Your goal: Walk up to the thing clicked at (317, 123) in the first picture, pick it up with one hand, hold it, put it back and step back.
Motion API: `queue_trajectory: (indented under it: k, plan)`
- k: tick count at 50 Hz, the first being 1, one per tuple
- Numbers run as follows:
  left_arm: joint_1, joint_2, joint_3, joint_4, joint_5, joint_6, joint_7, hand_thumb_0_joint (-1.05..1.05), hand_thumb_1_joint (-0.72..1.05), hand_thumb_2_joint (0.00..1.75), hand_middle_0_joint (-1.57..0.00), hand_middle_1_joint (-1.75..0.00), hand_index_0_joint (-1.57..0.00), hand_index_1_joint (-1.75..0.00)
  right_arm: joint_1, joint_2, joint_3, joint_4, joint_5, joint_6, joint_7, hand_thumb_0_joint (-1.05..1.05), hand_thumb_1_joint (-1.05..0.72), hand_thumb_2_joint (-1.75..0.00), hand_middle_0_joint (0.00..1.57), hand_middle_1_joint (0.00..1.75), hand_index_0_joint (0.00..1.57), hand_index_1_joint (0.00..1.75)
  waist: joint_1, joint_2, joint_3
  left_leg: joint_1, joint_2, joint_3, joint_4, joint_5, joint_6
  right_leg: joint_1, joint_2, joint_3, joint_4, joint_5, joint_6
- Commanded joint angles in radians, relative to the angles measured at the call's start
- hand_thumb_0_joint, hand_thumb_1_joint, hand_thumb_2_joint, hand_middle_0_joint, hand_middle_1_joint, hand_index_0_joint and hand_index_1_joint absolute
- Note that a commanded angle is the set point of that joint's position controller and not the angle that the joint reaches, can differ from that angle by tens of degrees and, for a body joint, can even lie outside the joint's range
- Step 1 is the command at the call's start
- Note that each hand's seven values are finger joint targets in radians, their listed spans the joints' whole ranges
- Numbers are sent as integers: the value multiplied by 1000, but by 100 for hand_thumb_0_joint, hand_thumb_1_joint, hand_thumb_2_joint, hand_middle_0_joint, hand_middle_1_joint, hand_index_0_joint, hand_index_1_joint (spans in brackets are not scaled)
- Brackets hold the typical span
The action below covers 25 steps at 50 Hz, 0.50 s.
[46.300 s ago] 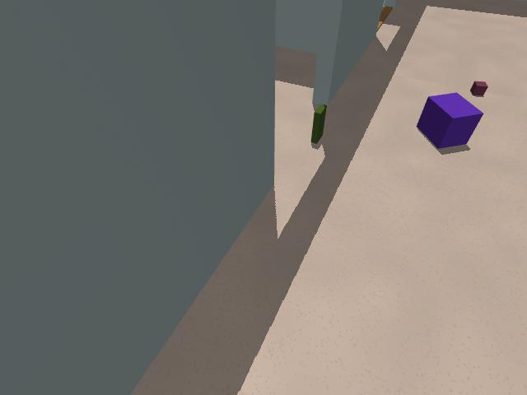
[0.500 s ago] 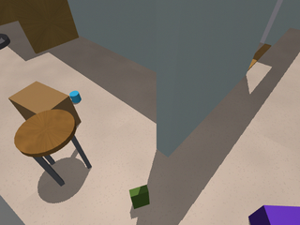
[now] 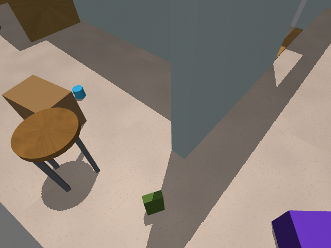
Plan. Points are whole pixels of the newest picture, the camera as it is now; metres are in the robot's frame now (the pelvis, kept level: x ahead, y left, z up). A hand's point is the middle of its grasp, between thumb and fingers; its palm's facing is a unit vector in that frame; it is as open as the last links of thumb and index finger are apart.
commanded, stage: step back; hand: left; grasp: from the side
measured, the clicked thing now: (154, 203) +0.45 +0.11 -0.67
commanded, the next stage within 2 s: none
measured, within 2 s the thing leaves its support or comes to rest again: neither
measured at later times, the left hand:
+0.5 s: hand out of the picture +0.06 +0.32 -0.18, palm faces -0.08 -0.93 -0.35, open 7.4 cm
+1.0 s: hand out of the picture -0.02 +0.35 -0.17, palm faces -0.04 -0.93 -0.36, open 7.4 cm
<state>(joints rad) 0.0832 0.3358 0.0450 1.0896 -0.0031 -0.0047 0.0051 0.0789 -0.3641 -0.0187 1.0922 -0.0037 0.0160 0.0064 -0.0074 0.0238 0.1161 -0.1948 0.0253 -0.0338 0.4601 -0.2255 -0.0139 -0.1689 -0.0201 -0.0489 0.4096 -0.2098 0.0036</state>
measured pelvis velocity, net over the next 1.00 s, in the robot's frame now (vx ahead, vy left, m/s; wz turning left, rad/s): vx -0.18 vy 0.10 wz -0.04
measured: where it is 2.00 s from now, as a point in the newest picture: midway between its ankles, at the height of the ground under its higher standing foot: outside the picture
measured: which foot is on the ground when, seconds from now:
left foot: down 0.00-0.66, up 0.68-0.94, down 0.96-1.00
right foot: down 0.00-0.20, up 0.22-0.58, down 0.60-0.98, up 1.00-1.00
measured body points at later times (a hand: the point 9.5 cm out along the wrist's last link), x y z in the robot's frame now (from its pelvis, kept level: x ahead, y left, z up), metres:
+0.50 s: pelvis -0.07 +0.07 -0.01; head +0.02 +0.09 +0.43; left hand +0.07 +0.37 -0.15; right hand +0.01 -0.24 -0.13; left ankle -0.05 +0.14 -0.74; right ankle -0.10 -0.07 -0.69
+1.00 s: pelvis -0.18 +0.10 -0.02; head -0.11 +0.12 +0.42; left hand -0.02 +0.40 -0.14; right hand -0.09 -0.23 -0.13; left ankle -0.18 +0.20 -0.74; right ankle -0.10 -0.05 -0.74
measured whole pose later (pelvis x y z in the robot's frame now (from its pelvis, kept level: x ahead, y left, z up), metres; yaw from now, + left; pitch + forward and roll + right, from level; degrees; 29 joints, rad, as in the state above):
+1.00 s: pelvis -0.18 +0.10 -0.02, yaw -2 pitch -3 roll +2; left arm 0.08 0.39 0.07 0.76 0.02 0.06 0.01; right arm 0.14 -0.37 -0.05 0.89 -0.03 0.02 -0.02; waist 0.02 -0.09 0.22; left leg -0.21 -0.07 0.00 0.63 -0.36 0.02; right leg -0.41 -0.02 0.10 0.72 -0.31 0.00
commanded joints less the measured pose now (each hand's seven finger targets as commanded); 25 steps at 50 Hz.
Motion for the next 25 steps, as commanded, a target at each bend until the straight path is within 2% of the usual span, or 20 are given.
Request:
queue_trajectory:
  k: [1, 2, 3, 5, 6, 7, 8, 9, 10, 11, 12, 13, 14, 15, 17, 18, 19, 20, 23, 25]
  plan:
    - [-55, 309, 80, -132, 9, -6, 23, 0, 90, 90, -20, -30, -20, -30, 49, -191, -60, -87, 7, 15, -9, 0, -90, -90, 20, 30, 20, 30, -14, -187, -178, -54, -68, 11, 346, -167, 38, 6, -313, 268, -53, 477, -230]
    - [-59, 307, 81, -156, 20, -5, 25, 0, 90, 90, -20, -30, -20, -30, 63, -191, -64, -98, 0, 24, -6, 0, -90, -90, 20, 30, 20, 30, -10, -200, -181, -76, -76, -7, 451, -286, 46, -29, -345, 286, -40, 471, -265]
    - [-72, 310, 83, -180, 30, -1, 26, 0, 90, 90, -20, -30, -20, -30, 94, -191, -65, -112, -1, 29, -2, 0, -90, -90, 20, 30, 20, 30, -24, -216, -186, -79, -49, -32, 446, -304, 57, -50, -357, 281, -19, 456, -269]
    - [-133, 295, 81, -209, 31, 6, 27, 0, 90, 90, -20, -30, -20, -30, 128, -196, -75, -124, 7, 29, 4, 0, -90, -90, 20, 30, 20, 30, -49, -229, -192, -74, -34, -44, 417, -266, 68, -71, -313, 213, 37, 452, -228]
    - [-143, 283, 75, -214, 31, 11, 26, 0, 90, 90, -20, -30, -20, -30, 136, -196, -76, -124, 9, 25, 3, 0, -90, -90, 20, 30, 20, 30, -46, -220, -195, -77, -38, -19, 361, -211, 59, -56, -281, 182, 78, 456, -205]
    - [-138, 280, 72, -230, 29, 17, 26, 0, 90, 90, -20, -30, -20, -30, 148, -195, -75, -132, 6, 19, 1, 0, -90, -90, 20, 30, 20, 30, -46, -214, -197, -72, -25, -6, 220, -118, 57, -28, -251, 167, 134, 425, -167]
    - [-113, 269, 68, -233, 20, 27, 24, 0, 90, 90, -20, -30, -20, -30, 136, -193, -74, -135, -2, 9, -2, 0, -90, -90, 20, 30, 20, 30, -37, -158, -185, -55, -21, 13, 51, 90, 50, -20, -199, 136, 196, 365, -128]
    - [-93, 239, 64, -247, 8, 36, 22, 0, 90, 90, -20, -30, -20, -30, 110, -231, -84, -148, -18, 2, -7, 0, -90, -90, 20, 30, 20, 30, -22, 14, -169, -28, 71, -128, -42, 385, 54, -79, -88, 73, 330, 232, -73]
    - [-94, 204, 61, -261, -2, 42, 25, 0, 90, 90, -20, -30, -20, -30, 105, -295, -102, -159, -28, -3, -13, 0, -90, -90, 20, 30, 20, 30, -23, 158, -165, 62, 186, -309, -55, 651, 110, -229, 62, 73, 476, -67, -39]
    - [-76, 188, 60, -253, 2, 56, 33, 0, 90, 90, -20, -30, -20, -30, 126, -305, -106, -163, -40, -7, -17, 0, -90, -90, 20, 30, 20, 30, -17, 124, -164, 112, 242, -354, -43, 740, 154, -309, 115, 166, 578, -403, -39]
    - [-39, 189, 57, -256, 3, 58, 38, 0, 90, 90, -20, -30, -20, -30, 117, -323, -107, -178, -29, -11, -22, 0, -90, -90, 20, 30, 20, 30, -17, 123, -178, 125, 282, -345, -8, 859, 203, -322, 120, 207, 665, -445, -37]
    - [-39, 190, 54, -253, 7, 57, 45, 0, 90, 90, -20, -30, -20, -30, 97, -333, -112, -199, -30, -9, -26, 0, -90, -90, 20, 30, 20, 30, -27, 165, -184, 98, 288, -377, -32, 797, 176, -337, 127, 252, 717, -434, -35]
    - [-44, 211, 63, -248, 6, 58, 48, 0, 90, 90, -20, -30, -20, -30, 53, -303, -107, -215, -27, -7, -34, 0, -90, -90, 20, 30, 20, 30, -14, 160, -175, 95, 274, -333, -34, 726, 190, -334, 121, 274, 747, -399, -39]
    - [-37, 227, 62, -243, 1, 60, 48, 0, 90, 90, -20, -30, -20, -30, 18, -283, -105, -230, -38, -8, -40, 0, -90, -90, 20, 30, 20, 30, 1, 146, -177, 119, 235, -269, -8, 707, 191, -347, 114, 279, 777, -361, -36]
    - [12, 227, 61, -243, -3, 57, 42, 0, 90, 90, -20, -30, -20, -30, 6, -244, -93, -243, -34, -10, -50, 0, -90, -90, 20, 30, 20, 30, 29, 129, -168, 150, 175, -180, 23, 676, 158, -366, 116, 246, 779, -274, -24]
    - [12, 224, 65, -246, 4, 55, 39, 0, 90, 90, -20, -30, -20, -30, 28, -233, -92, -245, -28, -12, -51, 0, -90, -90, 20, 30, 20, 30, 14, 126, -180, 190, 188, -200, 32, 673, 187, -356, 111, 232, 761, -279, -12]
    - [22, 222, 65, -256, 7, 51, 37, 0, 90, 90, -20, -30, -20, -30, 58, -225, -95, -248, -25, -11, -53, 0, -90, -90, 20, 30, 20, 30, 8, 101, -189, 232, 174, -185, 41, 690, 162, -362, 112, 220, 722, -266, -2]
    - [8, 216, 63, -263, 10, 47, 35, 0, 90, 90, -20, -30, -20, -30, 80, -221, -99, -249, -23, -11, -54, 0, -90, -90, 20, 30, 20, 30, -8, 100, -186, 253, 170, -180, 42, 679, 154, -364, 108, 208, 661, -259, 4]
    - [-16, 215, 66, -285, 13, 37, 32, 0, 90, 90, -20, -30, -20, -30, 120, -231, -103, -255, -16, -8, -56, 0, -90, -90, 20, 30, 20, 30, -42, 80, -176, 270, 202, -192, 54, 669, 200, -333, 85, 179, 522, -273, 16]
    - [-7, 207, 64, -293, 17, 33, 29, 0, 90, 90, -20, -30, -20, -30, 124, -237, -106, -262, -14, -5, -55, 0, -90, -90, 20, 30, 20, 30, -47, 89, -188, 265, 194, -174, 67, 622, 194, -283, 61, 142, 387, -247, 3]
